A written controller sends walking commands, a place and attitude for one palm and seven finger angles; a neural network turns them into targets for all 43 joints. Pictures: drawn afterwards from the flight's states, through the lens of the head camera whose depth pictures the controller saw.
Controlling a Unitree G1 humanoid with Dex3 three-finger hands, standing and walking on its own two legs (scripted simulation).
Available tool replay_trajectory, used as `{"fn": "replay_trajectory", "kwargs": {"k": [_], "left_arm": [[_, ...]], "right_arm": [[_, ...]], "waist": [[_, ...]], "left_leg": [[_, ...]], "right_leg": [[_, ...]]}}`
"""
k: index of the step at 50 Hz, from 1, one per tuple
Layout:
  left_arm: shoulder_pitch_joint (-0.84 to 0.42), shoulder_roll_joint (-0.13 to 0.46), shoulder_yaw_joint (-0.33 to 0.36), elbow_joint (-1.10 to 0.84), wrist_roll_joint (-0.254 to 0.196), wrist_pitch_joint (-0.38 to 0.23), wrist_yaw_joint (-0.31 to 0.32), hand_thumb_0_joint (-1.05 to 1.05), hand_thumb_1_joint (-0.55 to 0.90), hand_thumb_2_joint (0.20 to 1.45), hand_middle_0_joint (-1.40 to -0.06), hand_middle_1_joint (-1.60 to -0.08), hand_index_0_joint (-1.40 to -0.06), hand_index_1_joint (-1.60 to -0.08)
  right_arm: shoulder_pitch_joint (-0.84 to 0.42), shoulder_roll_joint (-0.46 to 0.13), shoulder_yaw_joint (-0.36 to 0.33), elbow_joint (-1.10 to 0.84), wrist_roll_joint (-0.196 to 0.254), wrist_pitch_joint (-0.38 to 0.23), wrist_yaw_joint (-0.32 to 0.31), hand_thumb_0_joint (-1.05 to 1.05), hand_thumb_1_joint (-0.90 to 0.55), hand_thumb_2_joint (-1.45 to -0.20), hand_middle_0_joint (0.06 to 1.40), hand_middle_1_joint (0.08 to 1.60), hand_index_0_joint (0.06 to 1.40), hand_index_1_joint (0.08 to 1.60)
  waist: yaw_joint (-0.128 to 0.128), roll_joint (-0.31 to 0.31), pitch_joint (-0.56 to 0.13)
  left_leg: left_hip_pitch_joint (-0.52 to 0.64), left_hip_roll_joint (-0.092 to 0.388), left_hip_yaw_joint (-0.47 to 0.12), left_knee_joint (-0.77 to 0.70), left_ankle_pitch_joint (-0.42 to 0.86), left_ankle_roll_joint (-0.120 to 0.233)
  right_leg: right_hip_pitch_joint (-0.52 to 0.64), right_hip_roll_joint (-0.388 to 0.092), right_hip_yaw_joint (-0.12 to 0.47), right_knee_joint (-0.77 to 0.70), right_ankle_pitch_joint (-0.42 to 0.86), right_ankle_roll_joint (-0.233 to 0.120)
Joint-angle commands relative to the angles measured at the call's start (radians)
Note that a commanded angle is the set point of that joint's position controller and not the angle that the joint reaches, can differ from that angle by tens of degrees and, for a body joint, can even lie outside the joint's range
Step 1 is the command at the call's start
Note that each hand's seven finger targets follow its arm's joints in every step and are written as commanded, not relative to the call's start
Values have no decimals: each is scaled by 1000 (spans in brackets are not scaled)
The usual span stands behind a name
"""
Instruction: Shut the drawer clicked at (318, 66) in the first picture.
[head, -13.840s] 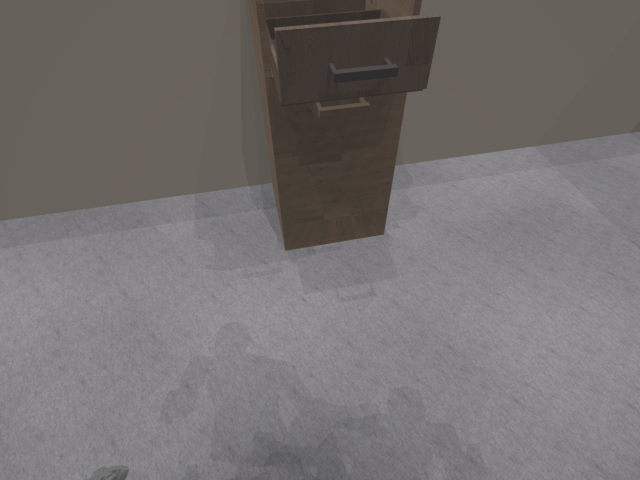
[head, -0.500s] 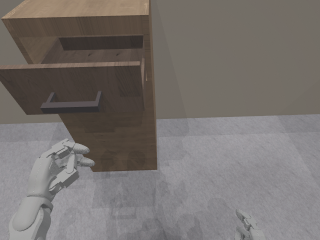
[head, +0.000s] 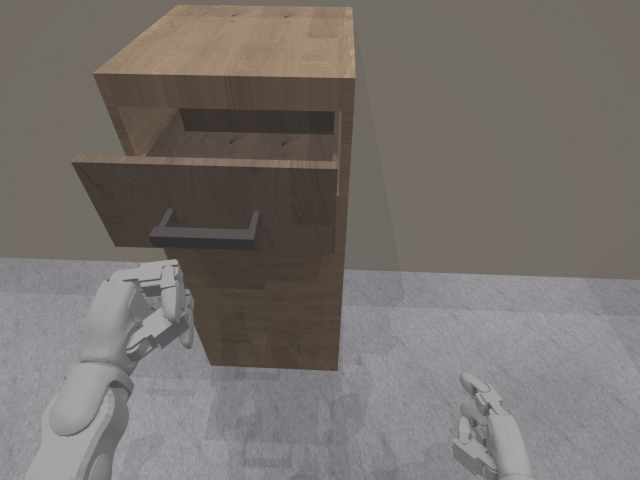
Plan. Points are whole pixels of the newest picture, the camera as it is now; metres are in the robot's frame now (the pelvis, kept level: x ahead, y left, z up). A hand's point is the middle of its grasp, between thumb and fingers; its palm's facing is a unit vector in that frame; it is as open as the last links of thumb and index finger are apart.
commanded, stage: raise the hand and make a fist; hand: left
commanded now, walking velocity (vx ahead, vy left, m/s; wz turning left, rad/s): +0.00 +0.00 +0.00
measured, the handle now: (208, 227) +0.44 +0.23 +0.08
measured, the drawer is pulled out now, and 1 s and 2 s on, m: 0.17 0.17 0.17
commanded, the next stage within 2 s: bring the fist close to the handle in 0.60 s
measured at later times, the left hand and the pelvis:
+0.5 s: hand (178, 290) +0.24 +0.17 +0.18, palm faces +0.10 -0.99 -0.05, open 3.3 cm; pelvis -0.02 -0.02 +0.01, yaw +0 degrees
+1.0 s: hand (191, 278) +0.28 +0.18 +0.15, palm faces +0.11 -0.99 -0.04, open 3.3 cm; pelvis -0.01 -0.04 +0.01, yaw +0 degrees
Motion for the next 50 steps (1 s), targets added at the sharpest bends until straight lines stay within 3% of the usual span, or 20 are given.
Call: {"fn": "replay_trajectory", "kwargs": {"k": [1, 2, 3, 5, 8, 10, 14, 16, 23, 27, 29, 31, 35, 37, 39, 42, 43, 44, 47, 50], "left_arm": [[-271, 119, 89, -221, -16, 37, 11, 0, 900, 900, -1400, -1600, -1400, -1600], [-324, 115, 81, -225, -15, 48, 12, 0, 900, 900, -1400, -1600, -1400, -1600], [-345, 122, 84, -231, -15, 61, 13, 0, 900, 900, -1400, -1600, -1400, -1600], [-391, 118, 76, -229, -15, 87, 9, 0, 900, 900, -1400, -1600, -1400, -1600], [-433, 170, 123, -180, -18, 127, -1, 0, 900, 900, -1400, -1600, -1400, -1600], [-486, 163, 117, -173, -24, 157, -8, 0, 900, 900, -1400, -1600, -1400, -1600], [-384, 125, 114, -109, -38, 203, -16, 0, 900, 900, -1400, -1600, -1400, -1600], [-401, 149, 133, -135, -35, 206, -10, 0, 900, 900, -1400, -1600, -1400, -1600], [-480, 232, 204, -156, -24, 132, 30, 0, 900, 900, -1400, -1600, -1400, -1600], [-549, 225, 177, -92, -27, 97, 11, 0, 900, 900, -1400, -1600, -1400, -1600], [-512, 234, 190, -40, -37, 94, -7, 0, 900, 900, -1400, -1600, -1400, -1600], [-526, 221, 171, -44, -41, 90, -27, 0, 900, 900, -1400, -1600, -1400, -1600], [-471, 262, 232, -10, -57, 98, -43, 0, 900, 900, -1400, -1600, -1400, -1600], [-499, 255, 227, 49, -57, 103, -43, 0, 900, 900, -1400, -1600, -1400, -1600], [-525, 262, 237, 83, -58, 96, -42, 0, 900, 900, -1400, -1600, -1400, -1600], [-598, 258, 211, 91, -43, 64, -43, 0, 900, 900, -1400, -1600, -1400, -1600], [-622, 257, 201, 103, -37, 46, -42, 0, 900, 900, -1400, -1600, -1400, -1600], [-635, 250, 190, 97, -35, 25, -42, 0, 900, 900, -1400, -1600, -1400, -1600], [-598, 281, 231, 150, -33, -24, -52, 0, 900, 900, -1400, -1600, -1400, -1600], [-585, 288, 241, 210, -38, -46, -68, 0, 900, 900, -1400, -1600, -1400, -1600]], "right_arm": [[-120, -122, -37, -149, 6, -8, -21, 0, -900, -900, 200, 300, 200, 300], [-129, -120, -33, -144, 7, -5, -23, 0, -900, -900, 200, 300, 200, 300], [-138, -122, -30, -144, 5, -3, -26, 0, -900, -900, 200, 300, 200, 300], [-151, -116, -24, -143, 7, 4, -29, 0, -900, -900, 200, 300, 200, 300], [-165, -123, -20, -130, 9, 16, -36, 0, -900, -900, 200, 300, 200, 300], [-187, -116, -15, -132, 14, 23, -39, 0, -900, -900, 200, 300, 200, 300], [-194, -119, -18, -133, 20, 38, -30, 0, -900, -900, 200, 300, 200, 300], [-198, -121, -23, -137, 20, 44, -26, 0, -900, -900, 200, 300, 200, 300], [-196, -126, -28, -132, 12, 37, -32, 0, -900, -900, 200, 300, 200, 300], [-193, -126, -27, -121, 19, 18, -44, 0, -900, -900, 200, 300, 200, 300], [-186, -131, -32, -114, 22, 7, -48, 0, -900, -900, 200, 300, 200, 300], [-188, -130, -31, -117, 23, -2, -47, 0, -900, -900, 200, 300, 200, 300], [-180, -136, -35, -115, 23, -8, -43, 0, -900, -900, 200, 300, 200, 300], [-177, -137, -36, -105, 25, -3, -45, 0, -900, -900, 200, 300, 200, 300], [-170, -142, -40, -102, 23, -1, -46, 0, -900, -900, 200, 300, 200, 300], [-165, -138, -40, -105, 24, 2, -49, 0, -900, -900, 200, 300, 200, 300], [-158, -138, -42, -101, 25, -1, -48, 0, -900, -900, 200, 300, 200, 300], [-152, -137, -44, -105, 23, -6, -48, 0, -900, -900, 200, 300, 200, 300], [-121, -142, -49, -98, 17, -14, -48, 0, -900, -900, 200, 300, 200, 300], [-110, -147, -54, -91, 19, -9, -46, 0, -900, -900, 200, 300, 200, 300]], "waist": [[-8, 9, -88], [-13, 23, -88], [-10, -15, -97], [-9, 24, -100], [2, -18, -105], [4, 23, -96], [11, -38, -74], [10, -28, -84], [5, -18, -65], [-11, 34, -52], [-8, -11, -44], [-7, 12, -62], [7, -57, -82], [-5, -50, -39], [-10, -98, -35], [-22, -17, -53], [-29, -31, -45], [-30, -1, -71], [-21, -41, -137], [-23, -41, -125]], "left_leg": [[150, 45, -99, -153, 275, -45], [162, 45, -104, -162, 261, -48], [170, 44, -106, -163, 255, -40], [193, 41, -107, -178, 251, -44], [194, 37, -104, -193, 242, -39], [206, 31, -103, -205, 229, -40], [190, 30, -93, -214, 229, -38], [192, 27, -85, -214, 221, -36], [187, 25, -72, -216, 167, -24], [195, 17, -64, -216, 120, -22], [177, 17, -60, -205, 126, -17], [183, 12, -56, -199, 139, -17], [151, 13, -51, -181, 174, -15], [132, 11, -45, -172, 148, -18], [111, 14, -46, -157, 143, -16], [117, 8, -40, -147, 139, -16], [121, 12, -41, -144, 137, -14], [131, 11, -42, -144, 143, -14], [137, 10, -43, -137, 200, -12], [108, 13, -38, -129, 211, -13]], "right_leg": [[-26, 18, 0, -99, 249, -14], [-27, 18, 1, -106, 230, -15], [-16, 20, 5, -116, 226, -14], [-9, 16, 8, -131, 221, -17], [22, 17, 16, -156, 218, -17], [24, 12, 18, -169, 211, -19], [42, 12, 16, -185, 222, -17], [43, 11, 20, -188, 218, -15], [37, 10, 46, -220, 137, -9], [28, 2, 63, -240, 92, -6], [39, -3, 83, -256, 101, 1], [47, -8, 86, -248, 126, 2], [81, -18, 105, -240, 194, 17], [44, -20, 114, -252, 143, 20], [43, -31, 141, -256, 138, 31], [26, -32, 144, -243, 123, 26], [8, -26, 139, -242, 116, 25], [14, -26, 136, -231, 131, 22], [58, -23, 118, -189, 263, 24], [54, -26, 119, -176, 304, 30]]}}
